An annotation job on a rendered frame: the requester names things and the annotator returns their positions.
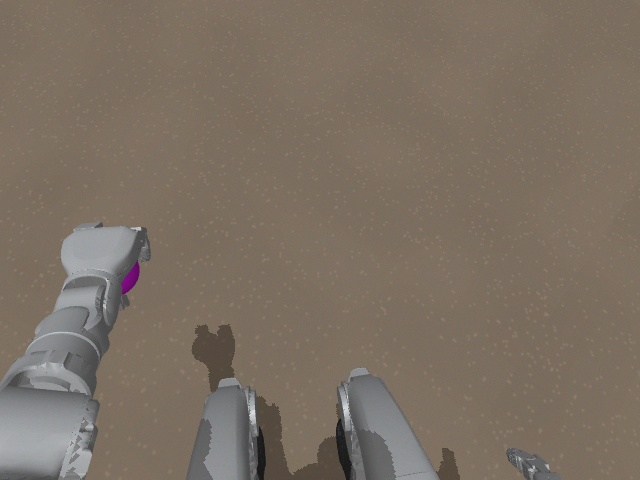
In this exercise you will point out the right robot foot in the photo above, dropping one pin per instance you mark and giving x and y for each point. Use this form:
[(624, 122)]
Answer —
[(343, 451)]

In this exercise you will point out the ball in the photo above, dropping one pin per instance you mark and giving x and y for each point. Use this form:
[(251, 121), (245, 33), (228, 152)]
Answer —
[(131, 279)]

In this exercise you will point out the left robot arm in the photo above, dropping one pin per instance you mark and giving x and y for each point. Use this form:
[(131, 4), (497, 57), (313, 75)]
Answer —
[(47, 410)]

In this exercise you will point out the left robot hand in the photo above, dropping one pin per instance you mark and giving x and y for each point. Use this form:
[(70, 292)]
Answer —
[(114, 250)]

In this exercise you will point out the right robot hand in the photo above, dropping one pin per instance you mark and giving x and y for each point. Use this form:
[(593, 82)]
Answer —
[(533, 467)]

